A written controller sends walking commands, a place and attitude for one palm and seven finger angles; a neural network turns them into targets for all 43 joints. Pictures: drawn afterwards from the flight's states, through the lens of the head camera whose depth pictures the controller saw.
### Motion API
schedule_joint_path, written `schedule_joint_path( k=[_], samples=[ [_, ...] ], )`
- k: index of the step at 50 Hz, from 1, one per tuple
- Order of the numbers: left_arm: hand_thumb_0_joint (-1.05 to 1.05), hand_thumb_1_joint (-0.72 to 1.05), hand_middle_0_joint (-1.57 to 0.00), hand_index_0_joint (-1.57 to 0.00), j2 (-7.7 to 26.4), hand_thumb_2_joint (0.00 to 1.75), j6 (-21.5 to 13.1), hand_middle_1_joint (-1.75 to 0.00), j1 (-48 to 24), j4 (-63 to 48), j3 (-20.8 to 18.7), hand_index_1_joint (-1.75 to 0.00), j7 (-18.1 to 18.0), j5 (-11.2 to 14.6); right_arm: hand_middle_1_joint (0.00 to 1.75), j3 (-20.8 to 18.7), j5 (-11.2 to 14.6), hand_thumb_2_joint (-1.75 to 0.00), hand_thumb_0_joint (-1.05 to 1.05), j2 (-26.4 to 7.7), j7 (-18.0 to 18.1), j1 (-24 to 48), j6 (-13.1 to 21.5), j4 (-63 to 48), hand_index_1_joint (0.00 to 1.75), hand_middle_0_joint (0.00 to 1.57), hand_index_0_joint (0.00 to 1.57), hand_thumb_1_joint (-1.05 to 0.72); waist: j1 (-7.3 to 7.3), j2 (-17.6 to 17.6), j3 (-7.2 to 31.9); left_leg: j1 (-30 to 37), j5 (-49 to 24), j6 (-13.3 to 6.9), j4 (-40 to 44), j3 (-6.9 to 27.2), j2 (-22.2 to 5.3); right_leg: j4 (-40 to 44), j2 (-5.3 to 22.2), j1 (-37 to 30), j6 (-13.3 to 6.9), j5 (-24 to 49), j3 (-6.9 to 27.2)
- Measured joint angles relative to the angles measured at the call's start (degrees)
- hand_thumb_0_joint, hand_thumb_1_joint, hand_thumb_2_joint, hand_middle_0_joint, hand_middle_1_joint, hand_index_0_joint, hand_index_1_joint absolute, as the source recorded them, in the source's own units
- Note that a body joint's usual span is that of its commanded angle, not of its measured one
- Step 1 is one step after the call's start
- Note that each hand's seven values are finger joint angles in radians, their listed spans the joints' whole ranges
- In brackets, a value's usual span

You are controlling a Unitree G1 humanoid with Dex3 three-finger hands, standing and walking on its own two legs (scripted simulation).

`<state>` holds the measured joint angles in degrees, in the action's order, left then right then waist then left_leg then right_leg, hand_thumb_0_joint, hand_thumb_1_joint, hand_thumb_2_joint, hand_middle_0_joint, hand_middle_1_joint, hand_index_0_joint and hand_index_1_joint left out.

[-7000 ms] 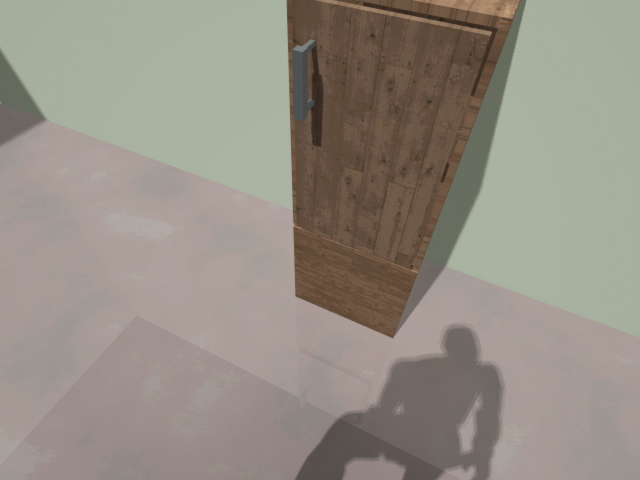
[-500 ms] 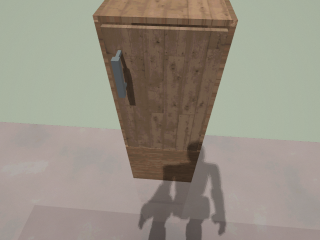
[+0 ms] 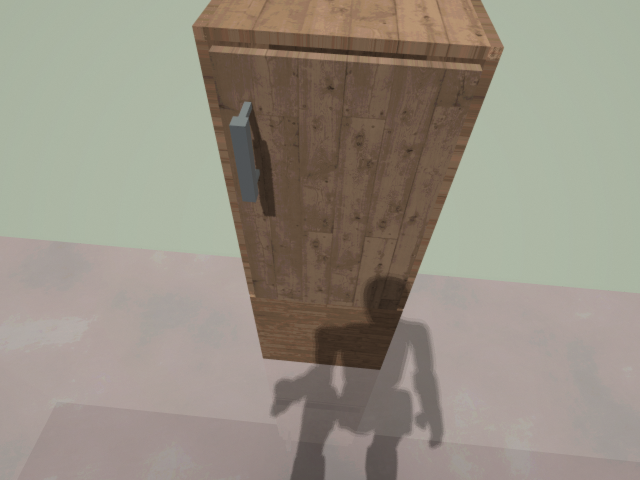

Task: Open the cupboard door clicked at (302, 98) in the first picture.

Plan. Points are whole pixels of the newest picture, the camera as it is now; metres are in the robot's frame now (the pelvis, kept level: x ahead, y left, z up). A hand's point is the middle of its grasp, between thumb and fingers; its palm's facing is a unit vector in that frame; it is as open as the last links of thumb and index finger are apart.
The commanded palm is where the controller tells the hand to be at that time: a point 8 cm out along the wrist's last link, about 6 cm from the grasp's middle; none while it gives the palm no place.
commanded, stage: raise the hand with hooked fingers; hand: left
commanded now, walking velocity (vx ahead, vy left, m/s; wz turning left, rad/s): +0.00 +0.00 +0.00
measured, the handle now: (248, 153) +0.52 +0.15 +0.11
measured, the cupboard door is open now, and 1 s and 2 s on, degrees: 0 0 0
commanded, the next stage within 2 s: none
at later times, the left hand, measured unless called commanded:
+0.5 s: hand out of the picture +0.12 +0.20 +0.00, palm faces +0.15 -0.99 -0.05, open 9.4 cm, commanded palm +0.12 +0.25 +0.00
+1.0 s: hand (119, 401) +0.19 +0.23 +0.04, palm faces -0.02 -1.00 -0.06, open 12.4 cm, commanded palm +0.16 +0.29 +0.07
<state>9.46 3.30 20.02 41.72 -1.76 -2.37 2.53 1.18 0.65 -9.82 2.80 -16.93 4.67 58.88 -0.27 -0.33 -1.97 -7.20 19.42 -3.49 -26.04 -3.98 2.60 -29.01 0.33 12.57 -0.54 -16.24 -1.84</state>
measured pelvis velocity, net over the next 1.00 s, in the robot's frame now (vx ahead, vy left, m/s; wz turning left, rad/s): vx -0.05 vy -0.01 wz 0.04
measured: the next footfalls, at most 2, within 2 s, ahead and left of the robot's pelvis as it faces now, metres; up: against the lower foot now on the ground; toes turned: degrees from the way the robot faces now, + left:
none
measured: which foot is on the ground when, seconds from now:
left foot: down 0.00-1.00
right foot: down 0.00-1.00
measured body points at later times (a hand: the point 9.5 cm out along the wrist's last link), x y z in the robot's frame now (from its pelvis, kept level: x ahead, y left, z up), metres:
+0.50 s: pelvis -0.06 -0.04 -0.06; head -0.02 -0.02 +0.38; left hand +0.10 +0.26 +0.00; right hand +0.19 -0.27 -0.10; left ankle -0.06 +0.07 -0.74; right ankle -0.02 -0.12 -0.74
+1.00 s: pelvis -0.05 -0.01 -0.03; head -0.02 -0.01 +0.42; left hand +0.18 +0.29 +0.05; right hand +0.10 -0.27 -0.11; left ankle -0.06 +0.07 -0.74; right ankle -0.02 -0.11 -0.74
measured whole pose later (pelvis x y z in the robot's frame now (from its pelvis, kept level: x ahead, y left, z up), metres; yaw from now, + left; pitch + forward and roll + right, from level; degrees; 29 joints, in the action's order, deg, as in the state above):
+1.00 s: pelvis -0.05 -0.01 -0.03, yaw +2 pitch +6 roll -2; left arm 20.5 -12.9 9.3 9.5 -18.5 25.8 19.8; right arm 1.5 3.6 -17.6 5.4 -17.5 16.8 35.2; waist -0.1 1.8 2.4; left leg -28.5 24.4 -3.0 -47.3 -1.0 1.0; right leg -43.6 -0.7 30.2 -1.6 -19.1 -4.8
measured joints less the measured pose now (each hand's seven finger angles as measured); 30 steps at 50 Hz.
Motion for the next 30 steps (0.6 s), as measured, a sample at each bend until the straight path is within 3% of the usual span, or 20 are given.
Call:
schedule_joint_path(
  k=[3,6,9,12,14,16,18,23,27,30],
  samples=[
    [0.02,0.89,-0.2,-0.2,0.79,0.89,-3.07,-0.31,3.84,-21.83,-0.84,-0.31,-2.54,3.09,0.3,-0.97,0.64,-0.9,0.01,-0.97,0.86,-1.78,7.47,-4.87,0.3,0.2,0.2,-0.92,0.21,-1.05,1.8,-0.38,-1.15,-0.05,1.29,0.15,1.89,-5.42,1.76,3.41,-0.72,-0.94,-0.25],
    [0.02,0.86,-0.2,-0.2,0.68,0.88,-7.62,-0.33,1.75,-33.16,-2.66,-0.33,0.13,5.32,0.3,-2.52,0.07,-0.9,0.01,-2.71,-0.25,-1.03,10.47,-10.4,0.3,0.2,0.2,-0.92,1.3,0.27,4.63,-4.23,0.0,0.02,-2.67,1.12,2.35,-5.96,2.28,5.01,-0.57,-3.05,-0.81],
    [0.01,0.81,-0.2,-0.2,0.57,0.86,-16.87,-0.36,0.11,-36.57,-5.46,-0.36,6.54,7.71,0.3,-3.3,-0.22,-0.9,0.01,-3.73,-1.67,2.74,10.39,-15.48,0.3,0.2,0.2,-0.91,1.79,1.4,7.54,-10.93,2.33,0.97,-9.61,0.77,0.92,-8.76,1.1,10.08,-0.11,-3.73,-0.73],
    [0.01,0.75,-0.2,-0.2,1.17,0.83,-26.49,-0.4,1.2,-36.34,-7.44,-0.4,16.32,10.41,0.3,-3.7,0.04,-0.9,0.01,-3.82,-2.96,6.56,9.8,-21.02,0.3,0.2,0.2,-0.91,1.6,-0.13,8.78,-17.8,4.56,1.75,-16.19,0.53,-0.12,-14.88,0.15,17.15,-1.13,-5.05,-0.38],
    [0.0,0.71,-0.21,-0.21,1.89,0.82,-29.83,-0.43,2.88,-35.05,-8.28,-0.43,22.41,11.84,0.3,-3.92,0.4,-0.9,0.01,-4.53,-3.2,8.27,9.62,-24.94,0.3,0.2,0.2,-0.91,1.13,-1.12,8.56,-21.87,6.57,1.42,-20.47,0.7,-0.7,-19.04,-0.29,21.26,-1.79,-6.32,-0.71],
    [0.0,0.66,-0.21,-0.21,2.88,0.8,-29.87,-0.46,4.91,-33.87,-9.42,-0.46,26.07,12.98,0.3,-4.09,0.79,-0.9,0.01,-5.39,-2.7,9.12,9.3,-28.3,0.3,0.2,0.2,-0.91,0.18,-2.26,8.33,-25.53,7.56,1.53,-24.41,0.93,-1.1,-22.5,-0.5,24.68,-2.42,-7.38,-1.12],
    [0.01,0.61,-0.22,-0.22,3.88,0.78,-28.71,-0.49,6.07,-32.91,-11.08,-0.49,27.25,13.97,0.3,-4.33,1.04,-0.9,0.01,-6.33,-1.9,9.1,8.99,-30.81,0.3,0.2,0.2,-0.91,-0.97,-2.76,8.18,-28.56,8.53,2.11,-27.76,1.83,-1.52,-25.01,-0.69,27.11,-2.91,-8.17,-2.13],
    [0.02,0.49,-0.23,-0.23,5.14,0.73,-29.82,-0.56,3.6,-35.0,-15.34,-0.56,24.87,16.68,0.3,-3.23,1.43,-0.9,0.01,-6.89,0.21,8.41,9.33,-30.59,0.3,0.2,0.2,-0.91,-3.16,-1.55,6.78,-32.11,10.03,3.23,-33.47,5.35,-2.64,-27.37,-1.5,28.3,-4.0,-8.9,-5.79],
    [0.02,0.4,-0.23,-0.23,6.66,0.69,-30.76,-0.62,-2.56,-37.48,-14.26,-0.62,27.01,17.62,0.3,-0.05,1.89,-0.9,0.01,-5.67,1.21,7.47,10.18,-27.3,0.3,0.2,0.2,-0.91,-2.72,0.66,5.79,-31.84,9.9,3.46,-34.37,7.14,-3.14,-26.34,-2.03,26.72,-4.2,-8.21,-7.55],
    [0.01,0.33,-0.23,-0.23,9.76,0.66,-26.25,-0.66,-8.3,-35.04,-12.98,-0.66,30.24,16.65,0.3,2.14,2.28,-0.9,0.01,-4.06,1.66,6.15,9.88,-25.75,0.3,0.2,0.2,-0.9,-1.1,1.66,5.58,-30.87,8.84,3.4,-32.73,6.79,-3.24,-24.66,-2.18,25.85,-3.87,-7.07,-7.17]
  ],
)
